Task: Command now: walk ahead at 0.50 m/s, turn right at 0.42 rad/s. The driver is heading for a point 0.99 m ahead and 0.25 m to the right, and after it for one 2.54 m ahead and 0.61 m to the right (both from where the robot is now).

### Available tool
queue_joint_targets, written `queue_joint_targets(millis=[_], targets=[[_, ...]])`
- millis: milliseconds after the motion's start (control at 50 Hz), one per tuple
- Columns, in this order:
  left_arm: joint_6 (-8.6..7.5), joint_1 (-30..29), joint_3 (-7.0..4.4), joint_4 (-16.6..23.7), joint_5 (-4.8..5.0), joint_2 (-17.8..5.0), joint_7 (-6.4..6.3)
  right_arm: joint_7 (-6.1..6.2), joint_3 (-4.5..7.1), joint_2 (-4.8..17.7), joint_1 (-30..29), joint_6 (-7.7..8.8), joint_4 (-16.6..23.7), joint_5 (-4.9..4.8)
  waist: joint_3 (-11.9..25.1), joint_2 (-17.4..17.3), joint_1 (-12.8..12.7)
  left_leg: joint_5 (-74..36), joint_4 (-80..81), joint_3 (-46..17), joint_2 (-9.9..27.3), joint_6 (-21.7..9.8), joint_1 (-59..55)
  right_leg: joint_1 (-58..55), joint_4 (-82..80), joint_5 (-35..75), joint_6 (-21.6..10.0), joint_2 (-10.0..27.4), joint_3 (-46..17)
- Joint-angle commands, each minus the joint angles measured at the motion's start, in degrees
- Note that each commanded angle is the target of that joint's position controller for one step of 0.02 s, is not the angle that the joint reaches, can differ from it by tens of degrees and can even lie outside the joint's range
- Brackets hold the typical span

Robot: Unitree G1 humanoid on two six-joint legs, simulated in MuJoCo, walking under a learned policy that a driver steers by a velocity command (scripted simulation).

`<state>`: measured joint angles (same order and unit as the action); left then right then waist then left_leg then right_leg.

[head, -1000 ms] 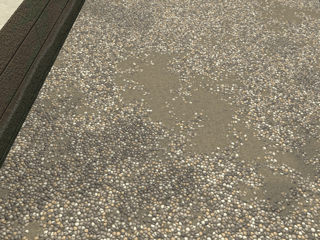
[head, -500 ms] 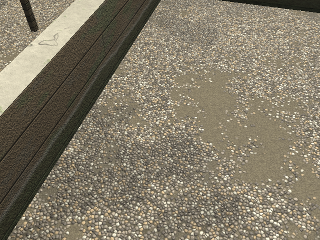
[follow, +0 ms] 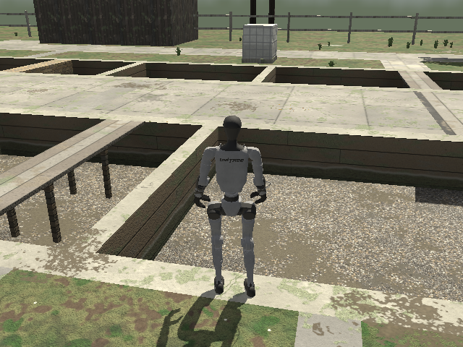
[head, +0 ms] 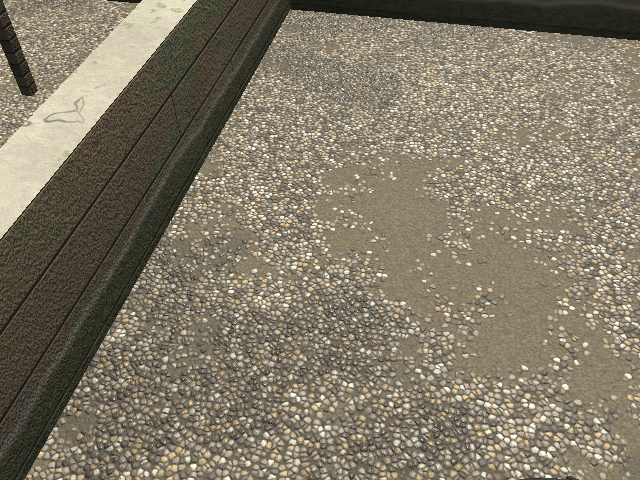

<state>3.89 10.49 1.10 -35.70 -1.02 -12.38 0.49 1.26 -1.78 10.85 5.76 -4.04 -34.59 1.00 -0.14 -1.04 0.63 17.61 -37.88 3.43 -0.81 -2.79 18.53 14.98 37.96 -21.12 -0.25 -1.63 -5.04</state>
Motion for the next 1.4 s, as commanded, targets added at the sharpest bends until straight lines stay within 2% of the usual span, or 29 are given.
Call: queue_joint_targets(millis=[20, 220, 300, 400, 460, 520, 580, 620, 680, 720, 760, 780, 800, 840, 880, 920, 980, 1000, 1020, 1040, 1060, 1100, 1180, 1260, 1300, 1320, 1340, 1360, 1400], targets=[[-0.14, -2.92, -1.12, 5.23, 0.09, -3.29, -0.19, 0.19, 2.30, 6.53, -4.71, 1.29, 5.98, 0.15, 3.38, -2.37, 0.03, -2.15, 10.57, -7.42, 6.63, -0.13, -3.41, 2.32, -1.00, 6.13, -2.24, -1.66, 1.37], [1.08, -6.72, -2.08, 8.49, 1.36, -6.60, 0.47, -1.08, 2.27, 4.94, -4.69, 2.40, 8.06, 1.00, 3.27, 5.44, -0.77, -2.45, 0.88, 2.64, 1.83, 4.19, -8.84, 10.24, -6.19, 11.59, -4.41, 0.27, -10.49], [1.40, -8.28, -2.28, 9.67, 2.03, -6.22, -0.13, -1.17, 2.67, 5.54, -2.43, 2.70, 7.70, 1.15, 4.24, 2.30, 0.00, -6.70, 1.09, 2.06, 4.06, 3.49, -14.17, 14.52, -4.43, 12.40, -3.74, -0.92, -11.23], [1.24, -7.31, -2.15, 9.75, 1.64, -4.24, -0.85, -0.91, 3.52, 7.47, -1.00, 2.33, 6.72, 1.16, 5.09, -3.82, -1.08, -12.61, 4.05, 0.96, 12.46, 0.75, -14.94, 15.94, 2.53, 7.33, -2.48, -3.64, -3.15], [0.98, -5.56, -2.36, 8.51, 2.03, -4.80, -0.80, -1.04, 3.54, 6.93, -2.63, 1.63, 7.36, 0.83, 4.44, -1.07, -2.09, -5.30, 2.19, 4.80, 9.67, 2.11, -11.44, 13.52, 0.42, 12.24, -4.16, -3.31, -4.13], [1.09, -4.17, -2.91, 8.02, 2.31, -7.51, -0.56, -1.53, 3.35, 5.81, -5.46, 1.05, 8.72, 0.43, 2.85, 5.97, -3.63, 3.02, -4.04, 7.95, 2.67, 4.10, -10.36, 16.12, -5.13, 20.01, -6.86, -1.43, -14.28], [1.51, -7.26, -3.18, 8.74, 1.57, -8.95, -0.81, -1.59, 3.07, 4.72, -3.14, 1.65, 8.87, 0.52, 3.03, 8.48, -1.13, 3.83, -5.05, 5.28, 0.29, 4.16, -12.56, 19.27, -7.50, 19.36, -7.56, -1.03, -20.20], [1.39, -8.61, -2.95, 9.57, 1.65, -7.36, -1.21, -1.13, 3.48, 5.34, -0.11, 2.28, 7.71, 1.15, 5.27, 4.83, 0.31, -2.93, -2.61, 2.92, 3.92, 2.88, -19.20, 23.06, -5.07, 17.47, -5.89, -1.95, -17.68], [0.50, -5.88, -2.63, 8.87, 2.05, -4.22, -1.86, -0.79, 4.39, 6.86, 1.10, 1.90, 6.18, 1.45, 8.96, -5.21, -0.05, -18.26, 2.07, -0.67, 15.84, -0.75, -24.49, 24.65, 5.17, 5.77, -3.22, -5.23, -5.69], [0.70, -9.24, -2.70, 9.57, 0.75, -4.09, -1.42, -0.29, 4.22, 7.26, 0.37, 1.84, 5.84, 1.54, 5.73, -7.49, 1.40, -18.38, 5.52, -1.61, 19.90, -2.32, -14.40, 19.73, 10.96, 0.94, -3.27, -3.07, -1.29], [0.54, -6.46, -2.37, 8.69, 0.56, -3.21, -0.69, -0.41, 3.83, 6.48, -3.48, 1.70, 6.32, 1.10, 6.16, -5.45, -2.34, -9.49, 3.81, 2.17, 16.99, -0.19, -6.79, 11.46, 7.42, 6.73, -3.90, -2.12, 0.24], [0.07, -2.74, -2.41, 7.32, 1.30, -3.50, -0.80, -0.70, 3.71, 5.96, -4.82, 1.09, 6.69, 0.65, 6.79, -1.37, -4.27, -0.59, 0.52, 6.43, 12.14, 2.23, -5.02, 8.72, 2.80, 13.50, -5.29, -2.68, -0.99], [-0.13, -1.06, -3.07, 6.55, 2.22, -6.12, -0.98, -1.25, 3.39, 5.10, -5.72, 0.23, 7.83, 0.08, 5.51, 6.61, -5.39, 8.61, -5.91, 10.87, 5.76, 4.52, -3.14, 10.49, -3.93, 17.17, -7.48, -1.60, -8.38], [0.20, -0.59, -4.36, 6.77, 1.62, -11.56, -0.80, -2.18, 2.81, 5.29, -10.04, -0.21, 10.80, -0.22, 1.39, 14.93, -7.54, 22.55, -19.46, 4.90, -3.53, 6.61, 11.13, 7.23, -11.24, 16.90, -13.46, 3.77, -30.35], [0.30, -3.27, -5.00, 7.83, 0.19, -12.17, -2.30, -1.95, 2.62, 5.88, -9.27, 1.00, 11.31, -0.15, 4.54, 12.00, -5.57, 17.86, -25.35, -5.11, -3.75, 6.74, 19.06, 1.22, -12.27, 17.22, -16.33, 7.24, -35.20], [-0.08, -10.48, -3.80, 9.12, -0.17, -8.07, -2.80, -0.48, 1.88, 5.55, -7.24, 2.56, 10.77, 1.08, 6.96, 9.67, -1.70, 11.77, -16.98, -7.21, -1.73, 6.38, 14.18, 2.00, -12.67, 18.02, -13.12, 6.00, -30.80], [-0.05, -13.53, -2.78, 7.87, 0.60, -5.55, -2.86, -0.51, 0.94, 1.97, -1.19, 2.49, 7.74, 0.37, 8.60, 7.75, 1.07, 0.73, 2.76, -3.90, -0.94, 3.80, -10.31, 11.37, -15.65, 10.28, -8.03, 2.40, -24.53], [0.33, -10.94, -2.60, 6.48, 1.16, -4.69, -2.78, -0.49, 0.80, 0.69, 2.01, 1.84, 6.24, 0.76, 8.20, 4.13, 1.36, -1.53, 8.51, -2.31, -0.43, 2.95, -19.26, 15.72, -14.66, 4.35, -6.16, 0.80, -22.42], [0.39, -9.39, -2.35, 6.06, 2.44, -2.77, -2.25, -0.38, 1.11, 1.89, 4.94, 1.77, 5.51, 1.85, 9.35, -5.25, 2.08, 1.64, 8.20, -9.20, 5.46, 1.44, -29.15, 24.24, -4.88, -4.68, -3.34, -2.95, -17.23], [0.05, -14.31, -2.61, 8.98, 2.69, -4.53, -1.89, -0.79, 2.13, 6.92, 5.94, 1.87, 6.32, 1.58, 5.44, -14.32, 5.70, 0.35, 15.15, -22.98, 14.54, 0.41, -22.86, 29.87, 0.61, -7.77, -0.99, -7.44, -11.47], [-0.47, -16.49, -3.71, 8.62, 1.53, -7.14, -1.73, -0.50, 2.42, 8.40, 5.21, 2.16, 6.42, 0.79, 1.64, -8.54, 4.92, -4.55, 18.55, -26.25, 16.54, 1.11, -16.17, 28.29, 4.59, -2.78, 1.09, -6.74, -13.21], [-1.03, -14.24, -4.15, 6.74, 2.62, -7.37, -1.13, -0.71, 1.71, 7.20, 0.74, 3.02, 6.97, -0.01, 1.55, -6.20, 1.54, 6.88, 21.87, -26.35, 15.18, 0.88, -12.16, 24.27, 6.02, 2.15, 2.68, -4.89, -11.94], [0.22, -13.28, -2.99, 5.13, 1.33, -4.38, -0.81, -2.33, 0.53, 4.87, -3.34, 4.63, 7.86, -1.02, 3.08, -6.59, -1.17, -1.00, 22.18, -16.10, 10.29, -0.48, -2.55, 10.44, 7.85, 7.12, 4.08, -3.60, -5.66], [0.20, -17.26, -1.42, 5.65, 1.24, -2.94, -0.31, -3.16, 0.94, 5.92, -0.45, 3.77, 7.15, -1.26, 2.21, -4.90, 0.31, 2.79, 21.10, -16.13, 8.59, -3.31, -3.47, 4.87, -3.07, 5.48, 3.62, -1.09, 0.21], [-0.24, -15.47, -0.55, 4.82, 0.09, -1.53, -0.46, -3.22, 1.53, 7.21, 0.87, 2.44, 6.55, -1.43, 2.67, -4.23, -0.31, 3.36, 18.98, -17.29, 6.84, -3.81, -4.36, -0.36, -9.86, 5.91, 2.50, -0.79, 3.60], [-0.01, -12.63, -0.37, 4.28, -2.58, -0.80, -1.11, -2.06, 1.62, 7.76, 3.69, 2.31, 4.75, -1.46, 1.79, -2.06, -1.19, -6.08, 15.20, -16.02, 6.58, -4.16, -5.22, -2.19, -11.61, 6.71, 1.26, -0.04, 3.55], [-0.15, -10.92, -0.36, 3.90, -3.10, -1.38, -1.77, -1.64, 1.39, 7.01, 5.57, 2.44, 4.46, -1.69, 4.71, -1.20, -0.69, -10.43, 12.47, -15.40, 5.67, -3.96, -4.66, -5.99, -8.04, 7.65, 0.28, 0.98, 2.99], [-0.54, -12.28, -1.24, 4.17, -1.59, -3.74, -1.70, -1.67, 0.83, 4.97, 6.57, 2.70, 4.63, -1.37, 5.68, 3.14, -0.28, -2.16, 12.45, -11.48, 2.79, -2.78, -4.27, -3.66, -6.38, 5.93, 0.05, 1.18, 1.56], [-1.11, -13.82, -0.87, 5.34, -0.47, -3.91, -1.47, -1.58, 1.05, 4.68, 3.01, 2.68, 5.31, -1.08, 2.63, 4.89, -1.29, 1.82, 8.46, -8.71, 0.42, -1.64, -3.45, -0.60, -8.98, 5.99, -0.34, 2.77, -0.01]])
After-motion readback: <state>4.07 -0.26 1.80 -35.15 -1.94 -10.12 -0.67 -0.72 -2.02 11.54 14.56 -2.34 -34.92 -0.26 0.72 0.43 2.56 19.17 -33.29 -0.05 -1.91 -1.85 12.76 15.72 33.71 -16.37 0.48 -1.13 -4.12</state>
